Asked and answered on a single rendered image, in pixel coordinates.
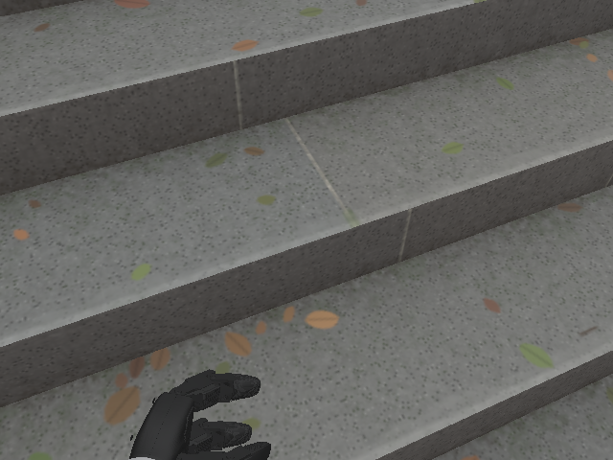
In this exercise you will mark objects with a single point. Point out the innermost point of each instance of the left robot hand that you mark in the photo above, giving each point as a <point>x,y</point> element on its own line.
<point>169,433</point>

